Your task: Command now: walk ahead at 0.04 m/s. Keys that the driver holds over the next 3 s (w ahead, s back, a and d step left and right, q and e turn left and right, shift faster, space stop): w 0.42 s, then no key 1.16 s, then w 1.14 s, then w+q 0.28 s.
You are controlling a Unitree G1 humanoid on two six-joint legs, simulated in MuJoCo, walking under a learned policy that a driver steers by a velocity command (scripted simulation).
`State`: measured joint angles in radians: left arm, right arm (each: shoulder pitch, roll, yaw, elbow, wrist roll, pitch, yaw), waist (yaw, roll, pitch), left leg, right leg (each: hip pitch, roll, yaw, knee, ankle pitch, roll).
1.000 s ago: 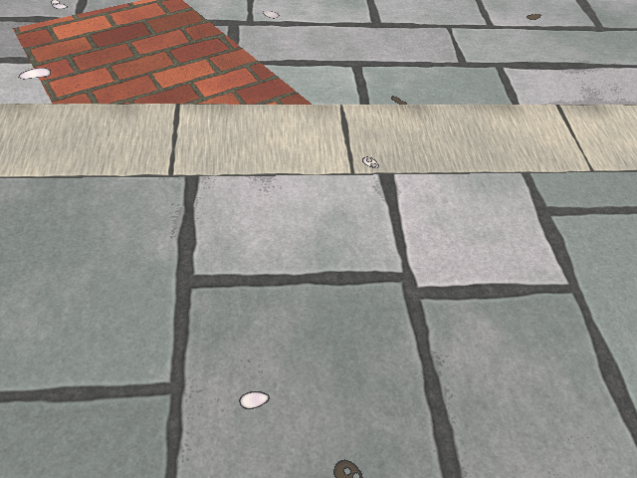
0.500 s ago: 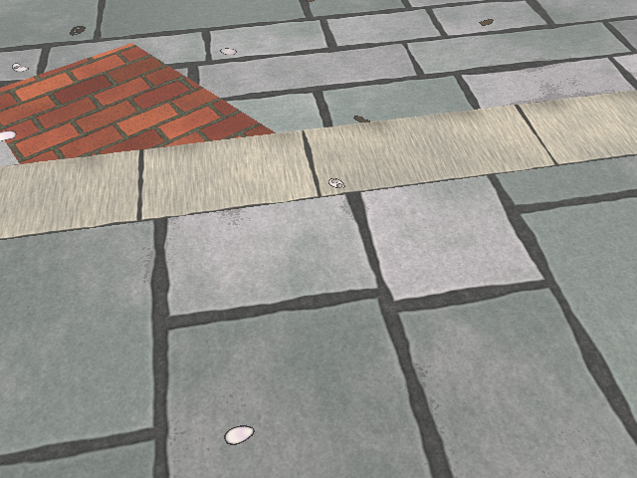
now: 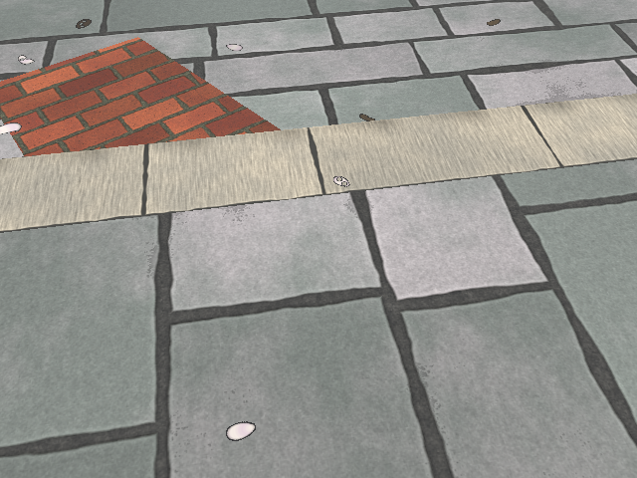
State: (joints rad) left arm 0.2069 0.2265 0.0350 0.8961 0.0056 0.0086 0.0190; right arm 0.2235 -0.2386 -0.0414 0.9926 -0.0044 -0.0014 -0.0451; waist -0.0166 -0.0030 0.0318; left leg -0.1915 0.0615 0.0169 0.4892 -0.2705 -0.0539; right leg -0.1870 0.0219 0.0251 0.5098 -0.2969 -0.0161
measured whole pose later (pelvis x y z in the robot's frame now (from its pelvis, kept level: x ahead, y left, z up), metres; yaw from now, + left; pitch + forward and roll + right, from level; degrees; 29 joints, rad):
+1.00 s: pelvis +0.27 +0.03 -0.01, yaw +2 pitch -1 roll -2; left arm 0.13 0.22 0.02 1.00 0.01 -0.02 0.01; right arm 0.20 -0.22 -0.04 0.98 -0.02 0.01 -0.05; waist 0.00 0.02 0.03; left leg -0.31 0.07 -0.04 0.58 -0.25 -0.02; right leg -0.32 0.06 -0.08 0.46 -0.14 -0.06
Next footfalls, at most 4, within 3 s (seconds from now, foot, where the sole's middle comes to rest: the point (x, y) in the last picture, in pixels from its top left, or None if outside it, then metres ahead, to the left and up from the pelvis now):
0.68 right None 0.38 -0.06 -0.77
0.98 left None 0.34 0.17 -0.77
2.30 left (259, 367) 0.78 0.16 -0.77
2.86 right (356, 267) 1.08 -0.08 -0.77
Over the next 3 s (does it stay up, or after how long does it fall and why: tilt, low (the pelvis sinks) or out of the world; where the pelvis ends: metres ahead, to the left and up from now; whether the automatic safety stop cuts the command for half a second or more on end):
stays up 0.98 0.01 0.00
